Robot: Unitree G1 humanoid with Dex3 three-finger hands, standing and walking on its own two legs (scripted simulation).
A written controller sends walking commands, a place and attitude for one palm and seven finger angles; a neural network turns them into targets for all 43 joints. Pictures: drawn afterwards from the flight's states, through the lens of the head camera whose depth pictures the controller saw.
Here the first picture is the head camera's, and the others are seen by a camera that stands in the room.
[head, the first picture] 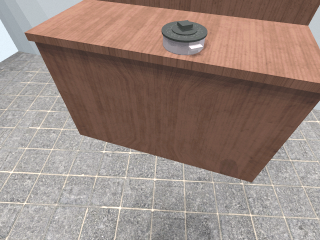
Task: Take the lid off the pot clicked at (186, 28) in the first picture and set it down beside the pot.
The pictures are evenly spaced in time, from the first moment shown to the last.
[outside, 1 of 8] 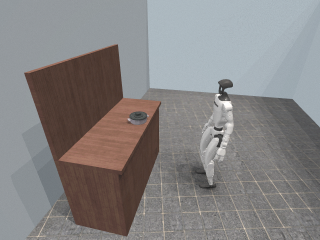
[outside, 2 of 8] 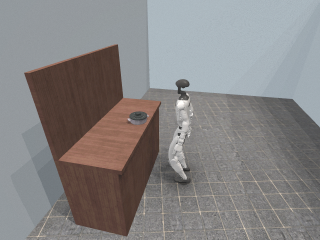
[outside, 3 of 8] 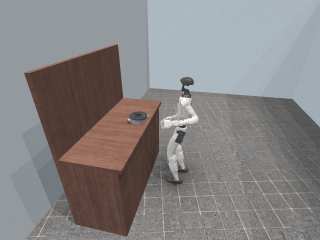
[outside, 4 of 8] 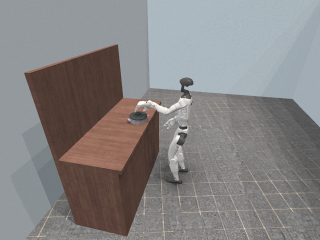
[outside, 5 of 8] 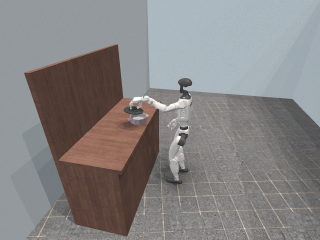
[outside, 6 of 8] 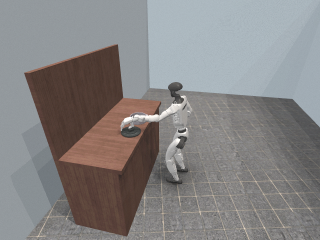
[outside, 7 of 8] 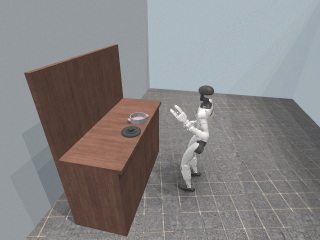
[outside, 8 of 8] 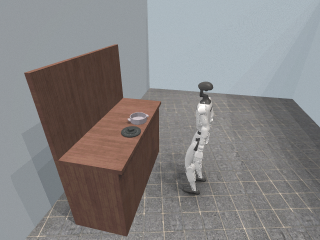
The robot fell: no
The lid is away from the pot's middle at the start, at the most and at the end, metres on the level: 0.00 0.25 0.24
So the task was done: yes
